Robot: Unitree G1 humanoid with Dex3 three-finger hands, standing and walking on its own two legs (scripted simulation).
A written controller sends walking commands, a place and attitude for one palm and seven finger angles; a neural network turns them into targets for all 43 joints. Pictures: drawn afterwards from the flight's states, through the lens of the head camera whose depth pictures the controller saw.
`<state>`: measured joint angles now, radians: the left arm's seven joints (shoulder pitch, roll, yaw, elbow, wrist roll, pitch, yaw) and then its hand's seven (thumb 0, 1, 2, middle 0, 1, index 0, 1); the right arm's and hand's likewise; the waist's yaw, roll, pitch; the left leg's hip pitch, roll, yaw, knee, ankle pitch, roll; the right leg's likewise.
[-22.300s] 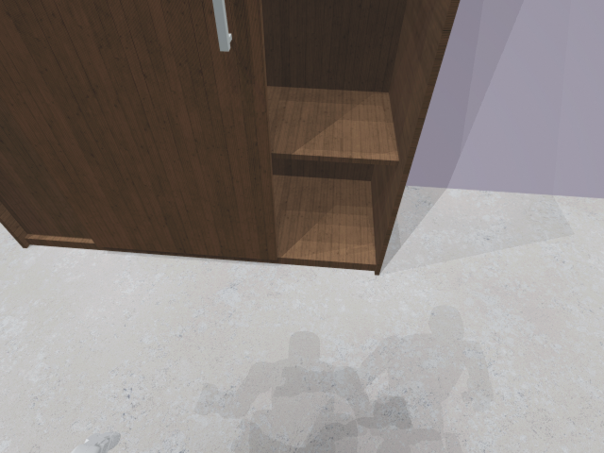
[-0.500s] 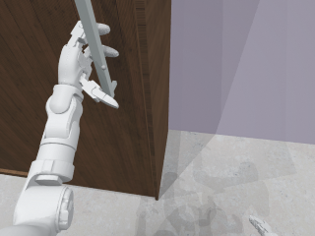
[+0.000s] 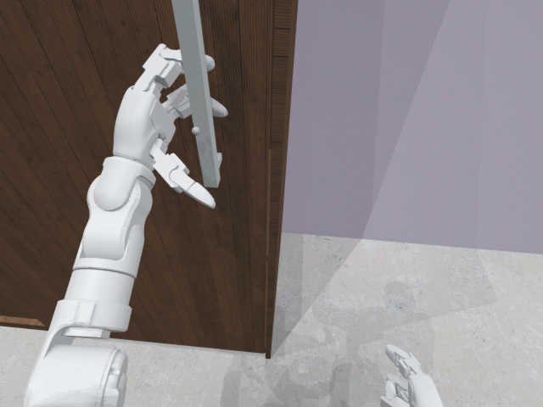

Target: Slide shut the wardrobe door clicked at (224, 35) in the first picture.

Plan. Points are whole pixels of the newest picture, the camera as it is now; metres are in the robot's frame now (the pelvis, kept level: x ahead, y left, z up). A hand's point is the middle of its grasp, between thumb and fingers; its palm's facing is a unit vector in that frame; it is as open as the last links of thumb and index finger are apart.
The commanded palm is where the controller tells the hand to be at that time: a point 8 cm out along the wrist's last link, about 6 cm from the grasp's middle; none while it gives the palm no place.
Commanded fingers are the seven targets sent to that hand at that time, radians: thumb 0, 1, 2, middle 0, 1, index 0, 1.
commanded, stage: slip the hand off the handle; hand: left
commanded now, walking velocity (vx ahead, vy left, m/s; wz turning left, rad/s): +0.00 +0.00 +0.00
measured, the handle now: (204, 96) +0.41 +0.11 +0.27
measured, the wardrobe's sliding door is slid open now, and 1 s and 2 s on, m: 0.00 0.00 0.00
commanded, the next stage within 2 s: draw the hand back to the body in 0.94 s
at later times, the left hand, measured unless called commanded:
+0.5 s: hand (129, 167) +0.31 +0.18 +0.24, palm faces -0.04 -0.99 -0.15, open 14.7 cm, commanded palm +0.28 +0.23 +0.24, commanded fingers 0.00 -0.55 0.20 -0.25 -1.15 -0.25 -1.15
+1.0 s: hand (101, 199) +0.26 +0.19 +0.24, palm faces +0.01 -0.99 -0.17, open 14.7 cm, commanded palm +0.23 +0.23 +0.24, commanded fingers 0.00 -0.55 0.20 -0.25 -1.15 -0.25 -1.15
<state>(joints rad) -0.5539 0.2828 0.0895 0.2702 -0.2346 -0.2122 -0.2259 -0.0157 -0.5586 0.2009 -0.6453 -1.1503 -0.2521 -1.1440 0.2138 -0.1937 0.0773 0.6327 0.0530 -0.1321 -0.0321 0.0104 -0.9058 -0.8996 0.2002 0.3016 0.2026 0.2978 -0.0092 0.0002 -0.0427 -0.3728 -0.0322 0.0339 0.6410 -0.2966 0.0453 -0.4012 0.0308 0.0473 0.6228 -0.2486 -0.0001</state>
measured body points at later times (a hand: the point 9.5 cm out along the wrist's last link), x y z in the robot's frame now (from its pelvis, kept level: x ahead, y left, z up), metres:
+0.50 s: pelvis +0.03 -0.01 +0.01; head +0.01 -0.03 +0.46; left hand +0.30 +0.23 +0.25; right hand +0.21 -0.24 -0.07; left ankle +0.03 +0.09 -0.72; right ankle +0.05 -0.12 -0.72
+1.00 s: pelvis +0.04 -0.03 +0.01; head +0.02 -0.05 +0.46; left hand +0.25 +0.24 +0.25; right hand +0.26 -0.24 -0.06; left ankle +0.03 +0.09 -0.72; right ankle +0.05 -0.12 -0.72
